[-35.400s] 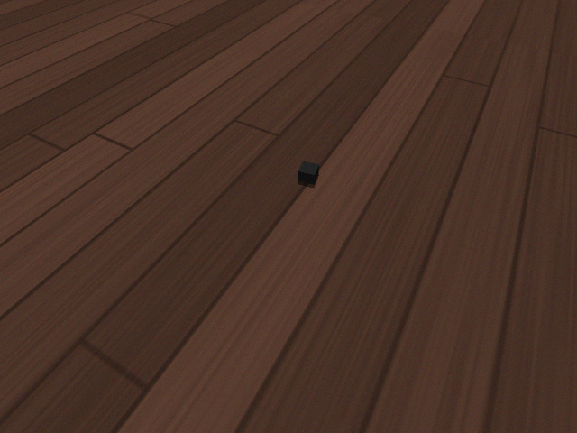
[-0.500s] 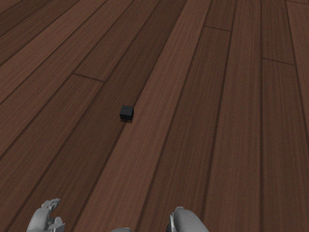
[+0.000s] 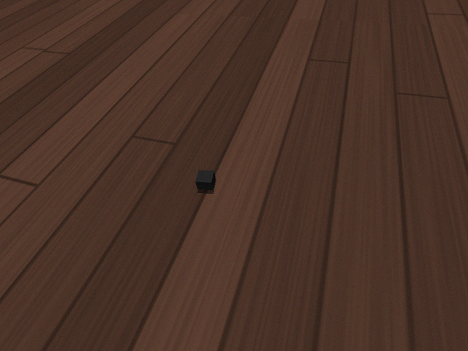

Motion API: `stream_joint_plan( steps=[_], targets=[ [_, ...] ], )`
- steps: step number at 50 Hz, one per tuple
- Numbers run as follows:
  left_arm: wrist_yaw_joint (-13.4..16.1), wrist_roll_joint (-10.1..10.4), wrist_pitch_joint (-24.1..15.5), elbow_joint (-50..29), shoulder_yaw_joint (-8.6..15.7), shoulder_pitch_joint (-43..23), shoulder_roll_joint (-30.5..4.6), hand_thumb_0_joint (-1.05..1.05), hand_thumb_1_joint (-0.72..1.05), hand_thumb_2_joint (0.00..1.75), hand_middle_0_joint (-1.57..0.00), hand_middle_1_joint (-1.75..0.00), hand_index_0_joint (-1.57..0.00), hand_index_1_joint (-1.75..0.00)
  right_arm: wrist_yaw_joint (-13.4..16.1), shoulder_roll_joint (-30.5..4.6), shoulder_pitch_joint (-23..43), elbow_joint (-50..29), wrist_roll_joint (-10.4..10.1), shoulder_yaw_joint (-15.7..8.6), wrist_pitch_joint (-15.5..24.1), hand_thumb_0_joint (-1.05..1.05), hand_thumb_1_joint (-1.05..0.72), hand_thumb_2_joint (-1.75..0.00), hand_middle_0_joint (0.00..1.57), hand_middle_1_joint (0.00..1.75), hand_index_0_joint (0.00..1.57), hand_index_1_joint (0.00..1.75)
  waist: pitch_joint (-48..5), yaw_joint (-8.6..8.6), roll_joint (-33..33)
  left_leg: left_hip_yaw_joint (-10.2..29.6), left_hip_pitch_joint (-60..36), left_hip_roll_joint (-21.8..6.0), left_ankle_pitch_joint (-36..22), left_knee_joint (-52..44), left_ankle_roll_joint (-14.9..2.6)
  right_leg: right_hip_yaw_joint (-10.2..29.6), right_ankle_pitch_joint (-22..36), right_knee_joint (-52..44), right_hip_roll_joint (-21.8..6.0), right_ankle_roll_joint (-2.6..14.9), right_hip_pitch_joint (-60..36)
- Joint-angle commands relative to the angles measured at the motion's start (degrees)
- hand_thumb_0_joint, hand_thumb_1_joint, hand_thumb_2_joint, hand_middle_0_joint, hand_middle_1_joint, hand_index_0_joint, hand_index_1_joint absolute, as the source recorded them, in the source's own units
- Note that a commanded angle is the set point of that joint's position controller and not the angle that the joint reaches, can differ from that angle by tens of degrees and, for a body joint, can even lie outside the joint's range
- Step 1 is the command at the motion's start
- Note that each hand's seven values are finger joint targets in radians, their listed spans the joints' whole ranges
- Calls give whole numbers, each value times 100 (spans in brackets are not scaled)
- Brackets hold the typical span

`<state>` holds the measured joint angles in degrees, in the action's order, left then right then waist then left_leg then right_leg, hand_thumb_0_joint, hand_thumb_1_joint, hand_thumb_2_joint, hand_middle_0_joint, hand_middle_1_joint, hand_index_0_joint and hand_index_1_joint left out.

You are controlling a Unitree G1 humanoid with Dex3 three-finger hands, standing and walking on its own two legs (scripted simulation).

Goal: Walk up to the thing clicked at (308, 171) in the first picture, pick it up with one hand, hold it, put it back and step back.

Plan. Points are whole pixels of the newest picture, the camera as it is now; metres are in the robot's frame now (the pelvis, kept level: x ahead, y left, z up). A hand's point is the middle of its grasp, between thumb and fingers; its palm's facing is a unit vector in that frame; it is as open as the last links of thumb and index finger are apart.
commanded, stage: step back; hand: left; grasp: from above
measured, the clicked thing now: (205, 180) +1.07 +0.28 -0.73
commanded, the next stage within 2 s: stand in 0.90 s
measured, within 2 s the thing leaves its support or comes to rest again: neither
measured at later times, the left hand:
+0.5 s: hand out of the picture +0.07 +0.25 -0.13, palm faces +0.07 -0.91 -0.40, open 7.3 cm
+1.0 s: hand out of the picture +0.11 +0.27 -0.15, palm faces +0.06 -0.93 -0.36, open 7.3 cm
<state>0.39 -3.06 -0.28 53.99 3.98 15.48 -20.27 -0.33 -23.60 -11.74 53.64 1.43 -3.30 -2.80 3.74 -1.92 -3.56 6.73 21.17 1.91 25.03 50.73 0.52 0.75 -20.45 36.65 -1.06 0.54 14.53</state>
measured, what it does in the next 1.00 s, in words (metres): steps on the spot: left foot, then right foot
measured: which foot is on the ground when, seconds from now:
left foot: up 0.00-0.06, down 0.08-0.38, up 0.40-0.68, down 0.70-1.00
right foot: down 0.00-0.12, up 0.14-0.34, down 0.36-1.00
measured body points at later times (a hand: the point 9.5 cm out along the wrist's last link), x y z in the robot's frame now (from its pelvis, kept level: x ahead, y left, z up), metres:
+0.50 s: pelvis +0.02 -0.02 +0.00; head +0.03 -0.04 +0.45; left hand +0.07 +0.30 -0.11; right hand +0.09 -0.34 -0.13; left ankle +0.00 +0.12 -0.69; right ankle +0.04 -0.11 -0.73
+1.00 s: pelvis +0.05 +0.01 +0.00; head +0.06 +0.01 +0.45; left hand +0.11 +0.32 -0.12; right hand +0.19 -0.27 -0.12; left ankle +0.08 +0.14 -0.73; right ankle +0.04 -0.12 -0.73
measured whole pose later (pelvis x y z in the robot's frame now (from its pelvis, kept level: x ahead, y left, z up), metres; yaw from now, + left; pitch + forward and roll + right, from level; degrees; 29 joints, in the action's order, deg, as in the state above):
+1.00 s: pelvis +0.05 +0.01 +0.00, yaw +3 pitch -3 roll +0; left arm 0.2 -0.4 -0.6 60.4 1.0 6.9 -20.4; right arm -0.7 -19.5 -3.5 59.7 0.9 -0.5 0.7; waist 4.5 -1.0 -0.7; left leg -0.6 15.7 -1.9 14.6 32.9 0.6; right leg -1.5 -18.7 32.1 -1.3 -0.8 10.8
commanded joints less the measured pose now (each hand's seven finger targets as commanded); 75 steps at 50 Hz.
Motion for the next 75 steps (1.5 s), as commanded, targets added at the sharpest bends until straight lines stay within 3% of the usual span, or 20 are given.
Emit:
stream_joint_plan(
  steps=[1,4,6,7,10,15,17,18,20,21,22,25,33,36,38,44,47,55,61,75],
  targets=[
    [23,25,-176,-491,460,-340,-1757,0,90,90,-20,-30,-20,-30,-28,-822,470,-491,56,-206,382,0,-90,-90,20,30,20,30,-20,-177,1762,-601,299,-121,564,-1579,59,1428,-810,-1557,-1250,995,-494],
    [-11,111,-82,-556,253,-310,-1369,0,90,90,-20,-30,-20,-30,25,-872,-117,-182,73,-337,541,0,-90,-90,20,30,20,30,-546,113,1036,-251,-1691,-155,-999,-3178,-192,714,953,-159,-820,534,107],
    [-8,239,-97,-608,177,-568,-1015,0,90,90,-20,-30,-20,-30,54,-1656,-286,-184,104,-483,587,0,-90,-90,20,30,20,30,-525,239,-548,2480,-2213,-1945,138,-3537,-1167,-367,-932,1203,179,63,1855],
    [20,154,-110,-593,304,-957,-1511,0,90,90,-20,-30,-20,-30,20,-1887,-347,-153,60,-562,560,0,-90,-90,20,30,20,30,-74,445,-416,2750,-1168,-2275,901,-3724,-1649,186,-1353,1626,-204,110,1564],
    [-92,208,-149,-468,286,-613,-1380,0,90,90,-20,-30,-20,-30,17,-1294,109,-293,97,-384,562,0,-90,-90,20,30,20,30,373,149,-366,1394,-1076,-1492,632,-3628,-1215,190,-780,1283,-267,172,1604],
    [-139,182,-219,-238,327,-484,-1251,0,90,90,-20,-30,-20,-30,-37,-1315,65,-329,74,-391,481,0,-90,-90,20,30,20,30,116,224,-677,762,-313,-1240,306,-3242,-1078,-379,-253,70,61,58,211],
    [-73,158,-281,-7,327,81,-1157,0,90,90,-20,-30,-20,-30,-40,-1084,401,-417,8,-301,392,0,-90,-90,20,30,20,30,-134,-186,-503,249,180,-952,69,-2331,-792,-565,390,-833,268,106,-887],
    [-21,122,-307,93,375,259,-1291,0,90,90,-20,-30,-20,-30,-16,-785,301,-436,-25,-189,358,0,-90,-90,20,30,20,30,-269,-267,-22,8,651,-659,112,-1671,-604,-320,436,-1071,197,91,-1493],
    [58,22,-373,-70,533,263,-2056,0,90,90,-20,-30,-20,-30,83,-419,200,-558,-33,-66,346,0,-90,-90,20,30,20,30,-299,-333,1291,-75,1526,234,905,373,-177,3079,-1461,-2472,-2036,835,-1206],
    [44,44,-354,-220,548,-199,-2202,0,90,90,-20,-30,-20,-30,140,-929,21,-399,2,-227,330,0,-90,-90,20,30,20,30,16,-180,936,209,1131,-124,965,669,-161,3493,-1867,-2518,-2438,1309,-388],
    [44,80,-357,-298,517,-380,-2076,0,90,90,-20,-30,-20,-30,145,-1083,-68,-313,-4,-270,353,0,-90,-90,20,30,20,30,258,-72,854,234,1058,-293,765,733,-160,3270,-1367,-2404,-2353,1480,-170],
    [63,150,-452,-302,349,-629,-1614,0,90,90,-20,-30,-20,-30,89,-874,-265,-54,-40,-209,383,0,-90,-90,20,30,20,30,69,150,785,232,599,-322,67,336,-123,1490,847,-1888,-1492,961,-236],
    [116,257,-314,-257,226,-695,-1541,0,90,90,-20,-30,-20,-30,85,-635,-80,34,-22,-159,382,0,-90,-90,20,30,20,30,-469,152,1260,-905,-640,-208,-1127,-1846,-143,273,4094,-454,-1141,661,-381],
    [124,317,-204,-336,166,-657,-1297,0,90,90,-20,-30,-20,-30,139,-1024,-103,99,14,-270,431,0,-90,-90,20,30,20,30,-946,158,413,-35,-1414,-924,-3796,-2150,-540,1,2994,424,-608,175,-32],
    [132,417,-94,-156,105,-478,-1172,0,90,90,-20,-30,-20,-30,146,-1309,516,-60,-74,-243,434,0,-90,-90,20,30,20,30,-982,-13,-142,866,-784,-1787,-3149,-2372,-1335,-156,601,648,-57,37,-214],
    [113,261,-232,120,171,-665,-1663,0,90,90,-20,-30,-20,-30,110,-863,935,93,-104,-78,319,0,-90,-90,20,30,20,30,-653,105,320,-260,-500,-729,-2027,-1639,-310,1009,1470,-1026,-932,464,-233],
    [23,288,-186,288,-88,-1026,-1138,0,90,90,-20,-30,-20,-30,31,-1004,779,378,-64,-14,477,0,-90,-90,20,30,20,30,-692,194,-36,229,-1048,-1138,-2131,-2621,-464,276,1024,-965,-402,120,-239],
    [-24,301,-232,640,-156,-1165,-1227,0,90,90,-20,-30,-20,-30,25,-866,1053,591,-111,64,541,0,-90,-90,20,30,20,30,-602,180,267,-86,-1538,-1000,-2630,-2981,-234,342,1593,-1671,-596,67,-599],
    [-48,270,-189,816,-157,-1249,-1247,0,90,90,-20,-30,-20,-30,11,-835,1149,701,-97,71,514,0,-90,-90,20,30,20,30,-326,178,244,-42,-1187,-971,-1267,-3543,-158,317,781,-2004,-586,53,-647],
    [-29,265,-206,891,-170,-1221,-1247,0,90,90,-20,-30,-20,-30,23,-862,970,884,-103,99,513,0,-90,-90,20,30,20,30,-508,211,380,-175,-1443,-977,-1978,-3485,-143,352,1292,-2181,-685,28,-792]
  ],
)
